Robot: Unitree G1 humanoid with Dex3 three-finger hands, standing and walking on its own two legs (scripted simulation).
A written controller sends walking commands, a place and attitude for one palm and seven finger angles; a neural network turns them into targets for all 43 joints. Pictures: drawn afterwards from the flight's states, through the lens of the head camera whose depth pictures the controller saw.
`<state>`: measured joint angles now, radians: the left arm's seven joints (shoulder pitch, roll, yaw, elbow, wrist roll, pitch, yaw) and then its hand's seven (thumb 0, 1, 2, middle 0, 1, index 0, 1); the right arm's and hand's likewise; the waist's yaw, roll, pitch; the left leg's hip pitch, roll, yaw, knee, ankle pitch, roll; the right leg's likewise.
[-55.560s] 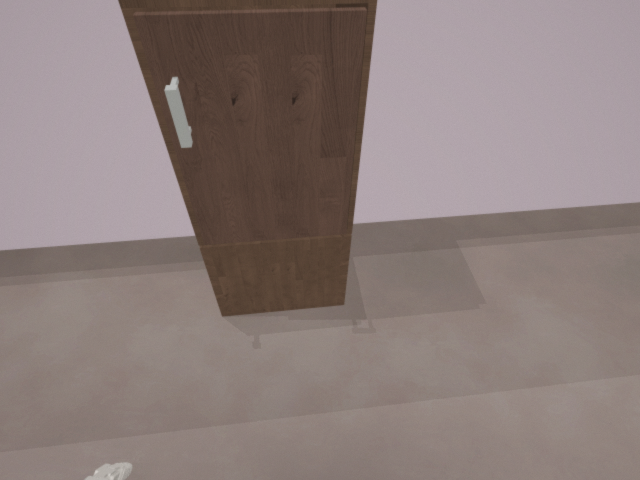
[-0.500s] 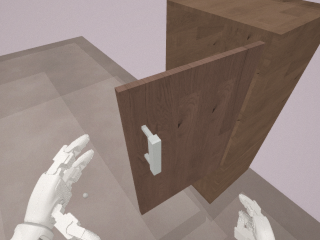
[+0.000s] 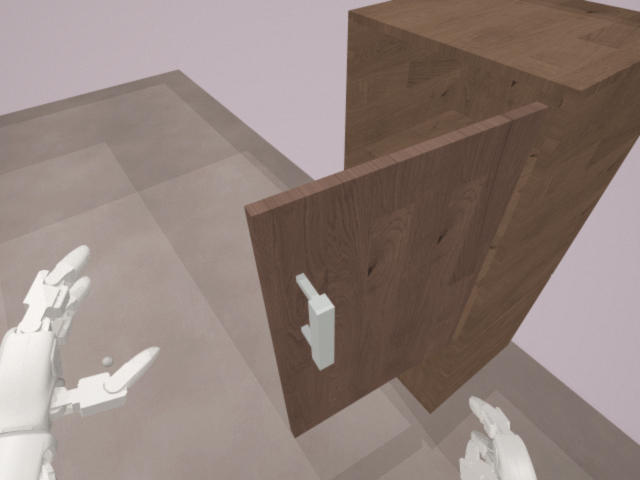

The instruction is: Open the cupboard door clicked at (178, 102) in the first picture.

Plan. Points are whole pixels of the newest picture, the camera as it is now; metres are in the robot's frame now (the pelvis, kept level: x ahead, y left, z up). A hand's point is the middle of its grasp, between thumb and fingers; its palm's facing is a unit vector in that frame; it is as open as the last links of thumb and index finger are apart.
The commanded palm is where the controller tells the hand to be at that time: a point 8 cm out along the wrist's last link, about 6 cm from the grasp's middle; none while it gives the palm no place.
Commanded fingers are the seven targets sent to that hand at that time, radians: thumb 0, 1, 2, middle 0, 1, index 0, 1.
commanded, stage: draw the hand back to the body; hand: left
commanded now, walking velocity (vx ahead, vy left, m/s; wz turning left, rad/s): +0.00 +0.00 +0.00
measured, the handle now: (313, 322) +0.29 +0.05 +0.08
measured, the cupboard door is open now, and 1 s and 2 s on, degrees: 84 84 84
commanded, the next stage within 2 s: step back with the hand held close in 0.60 s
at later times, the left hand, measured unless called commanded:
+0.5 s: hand (98, 340) +0.19 +0.24 +0.16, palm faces +0.42 -0.82 -0.39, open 7.5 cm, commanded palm +0.14 +0.28 +0.18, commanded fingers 0.00 0.90 0.90 -0.20 -0.30 -0.20 -0.30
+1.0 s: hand (97, 355) +0.19 +0.24 +0.14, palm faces +0.32 -0.82 -0.48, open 7.4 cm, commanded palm +0.12 +0.29 +0.18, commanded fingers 0.00 0.90 0.90 -0.20 -0.30 -0.20 -0.30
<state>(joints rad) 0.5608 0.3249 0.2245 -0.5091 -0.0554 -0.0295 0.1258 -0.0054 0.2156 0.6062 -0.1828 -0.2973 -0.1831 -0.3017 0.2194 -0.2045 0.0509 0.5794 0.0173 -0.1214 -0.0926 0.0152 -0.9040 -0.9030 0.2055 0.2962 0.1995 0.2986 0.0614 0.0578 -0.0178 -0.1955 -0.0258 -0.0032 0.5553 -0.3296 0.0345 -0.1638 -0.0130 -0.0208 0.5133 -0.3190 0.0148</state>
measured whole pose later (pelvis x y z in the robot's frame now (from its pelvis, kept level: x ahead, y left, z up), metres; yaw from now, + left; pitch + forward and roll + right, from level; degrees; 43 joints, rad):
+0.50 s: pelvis +0.01 -0.02 +0.01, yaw +0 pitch -3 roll +0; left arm 0.50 0.33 0.31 -0.44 -0.07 -0.05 0.11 0.01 0.87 0.89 -0.21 -0.30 -0.21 -0.30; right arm 0.19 -0.22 0.01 0.62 0.01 -0.09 -0.08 0.01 -0.91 -0.90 0.20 0.30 0.20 0.30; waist 0.07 0.06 0.01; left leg -0.11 -0.01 0.00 0.45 -0.29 0.02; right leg -0.09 0.00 -0.02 0.42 -0.28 0.00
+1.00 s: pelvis -0.02 -0.01 +0.01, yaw -1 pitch +0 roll -1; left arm 0.55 0.38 0.36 -0.47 -0.05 -0.11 0.11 0.01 0.89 0.90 -0.21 -0.30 -0.21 -0.30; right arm 0.15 -0.24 -0.02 0.57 0.02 0.01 -0.07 0.01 -0.91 -0.90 0.20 0.30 0.20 0.30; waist 0.01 0.04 0.06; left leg -0.23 0.00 0.01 0.48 -0.25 0.02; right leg -0.20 0.01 -0.01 0.43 -0.22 0.01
